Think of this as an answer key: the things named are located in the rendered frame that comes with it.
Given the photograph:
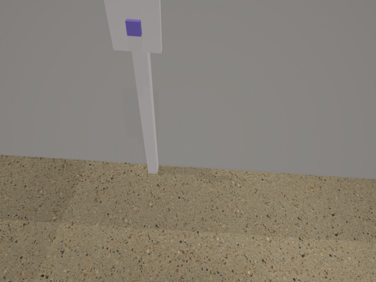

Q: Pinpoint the button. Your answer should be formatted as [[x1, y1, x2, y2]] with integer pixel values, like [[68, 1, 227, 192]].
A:
[[125, 19, 142, 36]]

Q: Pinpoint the panel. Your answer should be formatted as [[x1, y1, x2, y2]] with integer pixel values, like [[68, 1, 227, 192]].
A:
[[104, 0, 162, 174]]

